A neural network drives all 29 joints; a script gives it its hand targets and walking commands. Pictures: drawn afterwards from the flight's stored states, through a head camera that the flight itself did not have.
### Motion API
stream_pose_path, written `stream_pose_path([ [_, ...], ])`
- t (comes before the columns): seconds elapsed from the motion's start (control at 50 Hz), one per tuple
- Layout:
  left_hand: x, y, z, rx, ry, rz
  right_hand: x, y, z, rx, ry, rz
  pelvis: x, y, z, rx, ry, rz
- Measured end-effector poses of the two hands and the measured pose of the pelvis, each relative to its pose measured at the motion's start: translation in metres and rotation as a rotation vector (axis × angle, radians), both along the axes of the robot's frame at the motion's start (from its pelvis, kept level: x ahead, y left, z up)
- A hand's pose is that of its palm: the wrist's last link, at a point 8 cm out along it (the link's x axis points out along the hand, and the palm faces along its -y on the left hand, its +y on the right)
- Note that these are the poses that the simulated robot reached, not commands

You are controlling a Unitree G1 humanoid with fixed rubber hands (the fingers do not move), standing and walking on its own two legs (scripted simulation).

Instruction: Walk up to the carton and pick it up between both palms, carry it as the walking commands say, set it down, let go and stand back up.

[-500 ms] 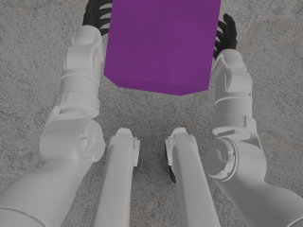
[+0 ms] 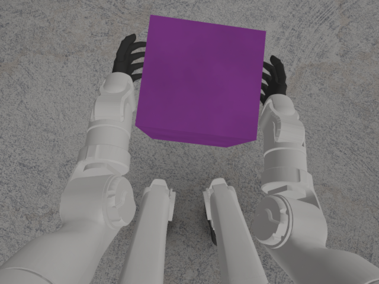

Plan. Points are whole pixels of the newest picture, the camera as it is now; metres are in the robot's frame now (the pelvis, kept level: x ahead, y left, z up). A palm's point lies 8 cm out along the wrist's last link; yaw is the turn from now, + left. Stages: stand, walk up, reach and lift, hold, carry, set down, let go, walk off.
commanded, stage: reach and lift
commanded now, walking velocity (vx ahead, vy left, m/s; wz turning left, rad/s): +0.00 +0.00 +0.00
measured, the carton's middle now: (197, 96) +0.48 -0.01 -0.13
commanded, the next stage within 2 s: none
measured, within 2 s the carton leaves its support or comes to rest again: neither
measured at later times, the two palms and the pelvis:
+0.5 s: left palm (113, 69) +0.47 +0.14 +0.01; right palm (293, 92) +0.44 -0.16 +0.02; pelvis +0.02 +0.00 +0.06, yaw +1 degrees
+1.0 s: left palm (97, 60) +0.45 +0.14 +0.09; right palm (324, 89) +0.41 -0.16 +0.09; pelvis +0.04 +0.00 +0.13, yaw +1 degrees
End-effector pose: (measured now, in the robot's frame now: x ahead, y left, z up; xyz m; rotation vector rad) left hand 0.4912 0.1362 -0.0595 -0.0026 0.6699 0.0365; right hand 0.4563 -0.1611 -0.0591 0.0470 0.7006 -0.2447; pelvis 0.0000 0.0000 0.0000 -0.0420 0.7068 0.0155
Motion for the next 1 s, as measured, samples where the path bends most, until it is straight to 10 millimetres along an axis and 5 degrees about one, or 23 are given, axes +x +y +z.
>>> stream_pose_path([
  [1.0, -0.045, -0.001, 0.147, 0.000, 0.003, 0.004, -0.042, -0.002, 0.151, -0.004, 0.000, -0.001, 0.042, -0.001, 0.134, 0.023, -0.223, -0.003],
])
